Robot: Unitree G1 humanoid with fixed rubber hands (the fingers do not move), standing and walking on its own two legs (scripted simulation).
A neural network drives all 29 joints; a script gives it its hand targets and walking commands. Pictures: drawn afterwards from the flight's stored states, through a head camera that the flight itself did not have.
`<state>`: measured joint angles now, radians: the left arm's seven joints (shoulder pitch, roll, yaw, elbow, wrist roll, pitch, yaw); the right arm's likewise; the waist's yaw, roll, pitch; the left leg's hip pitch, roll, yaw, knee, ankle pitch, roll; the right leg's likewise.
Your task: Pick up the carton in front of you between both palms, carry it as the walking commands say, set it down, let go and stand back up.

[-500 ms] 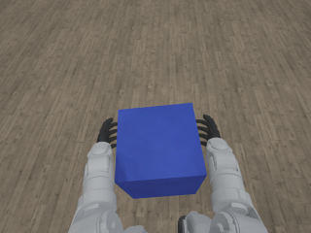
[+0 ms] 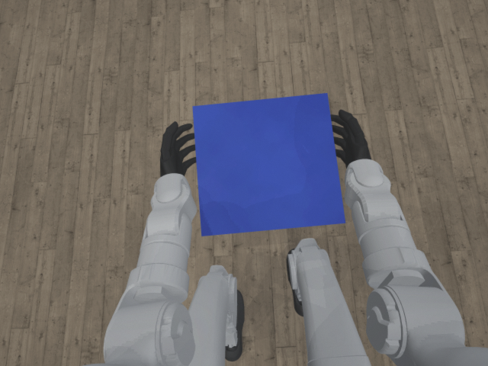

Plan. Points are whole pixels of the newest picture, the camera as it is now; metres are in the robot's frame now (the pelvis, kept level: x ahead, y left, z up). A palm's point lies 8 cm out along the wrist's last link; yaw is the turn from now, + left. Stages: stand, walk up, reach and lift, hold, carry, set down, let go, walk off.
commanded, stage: set down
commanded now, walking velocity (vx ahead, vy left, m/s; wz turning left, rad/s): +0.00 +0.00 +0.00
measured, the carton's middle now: (263, 175) +0.41 -0.05 -0.16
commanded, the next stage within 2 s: none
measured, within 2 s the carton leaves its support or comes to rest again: rests again in 1.76 s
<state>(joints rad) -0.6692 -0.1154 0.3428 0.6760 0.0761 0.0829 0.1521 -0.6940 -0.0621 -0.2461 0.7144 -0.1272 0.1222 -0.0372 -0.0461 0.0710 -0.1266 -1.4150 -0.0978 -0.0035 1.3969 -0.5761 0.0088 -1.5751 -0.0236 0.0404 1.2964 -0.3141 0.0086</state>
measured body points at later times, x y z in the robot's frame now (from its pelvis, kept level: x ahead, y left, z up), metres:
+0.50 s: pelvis -0.01 -0.02 -0.11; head +0.28 -0.08 +0.23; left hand +0.47 +0.08 -0.23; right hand +0.45 -0.23 -0.25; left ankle +0.03 +0.11 -0.58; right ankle +0.13 -0.12 -0.58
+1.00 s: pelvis -0.04 +0.00 -0.21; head +0.32 -0.06 +0.05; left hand +0.51 +0.07 -0.37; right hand +0.48 -0.23 -0.39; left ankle +0.03 +0.12 -0.58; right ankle +0.13 -0.12 -0.58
